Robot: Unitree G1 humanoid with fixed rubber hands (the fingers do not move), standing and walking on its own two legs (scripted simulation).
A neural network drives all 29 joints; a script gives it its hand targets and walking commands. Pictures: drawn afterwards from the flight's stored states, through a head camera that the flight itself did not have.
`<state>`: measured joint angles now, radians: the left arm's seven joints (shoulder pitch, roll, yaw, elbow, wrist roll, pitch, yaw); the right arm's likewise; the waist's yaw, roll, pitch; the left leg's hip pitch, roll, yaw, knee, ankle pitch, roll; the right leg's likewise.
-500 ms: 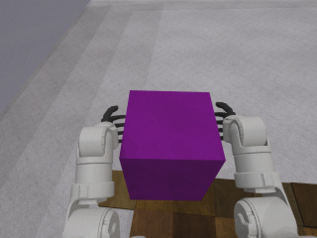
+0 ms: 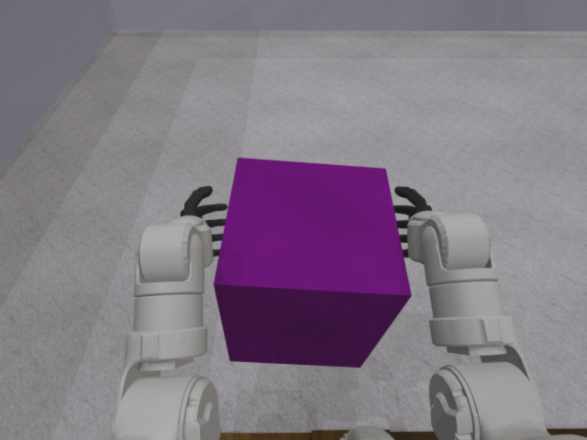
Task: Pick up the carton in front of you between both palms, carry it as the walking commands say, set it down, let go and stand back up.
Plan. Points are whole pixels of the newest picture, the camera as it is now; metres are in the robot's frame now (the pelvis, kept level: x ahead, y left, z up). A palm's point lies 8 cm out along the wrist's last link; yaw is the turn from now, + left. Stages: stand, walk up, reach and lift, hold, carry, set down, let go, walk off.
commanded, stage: carry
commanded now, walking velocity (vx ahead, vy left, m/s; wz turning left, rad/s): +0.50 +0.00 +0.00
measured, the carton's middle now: (303, 270) +0.36 -0.01 +0.02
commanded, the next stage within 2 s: none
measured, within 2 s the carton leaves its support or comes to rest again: neither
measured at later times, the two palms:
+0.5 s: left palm (194, 81) +0.70 +0.16 +0.15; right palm (350, 76) +0.72 -0.14 +0.14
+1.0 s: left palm (234, 57) +1.06 +0.11 +0.03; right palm (340, 58) +1.05 -0.18 +0.02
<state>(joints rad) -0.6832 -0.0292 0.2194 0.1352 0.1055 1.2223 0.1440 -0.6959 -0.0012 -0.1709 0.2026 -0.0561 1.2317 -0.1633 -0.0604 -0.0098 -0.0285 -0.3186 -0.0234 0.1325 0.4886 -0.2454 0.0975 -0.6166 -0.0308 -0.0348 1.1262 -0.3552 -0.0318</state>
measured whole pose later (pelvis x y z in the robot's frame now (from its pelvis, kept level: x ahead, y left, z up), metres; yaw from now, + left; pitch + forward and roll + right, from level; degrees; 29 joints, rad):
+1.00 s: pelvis +0.69 -0.02 -0.07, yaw +1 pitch +5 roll +0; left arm -0.63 -0.08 0.24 0.06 0.12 1.13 0.15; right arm -0.67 0.02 -0.17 0.15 -0.04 1.17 -0.22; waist -0.06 0.00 0.00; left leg -0.17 0.00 0.08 0.64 -0.50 0.03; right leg -0.55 -0.02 -0.13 0.49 0.00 -0.07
